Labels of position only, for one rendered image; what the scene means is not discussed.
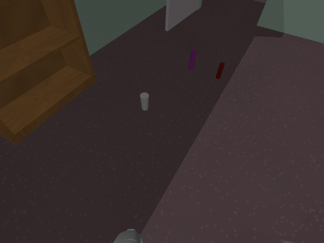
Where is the bookshelf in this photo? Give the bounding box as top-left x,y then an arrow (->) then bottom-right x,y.
0,0 -> 96,146

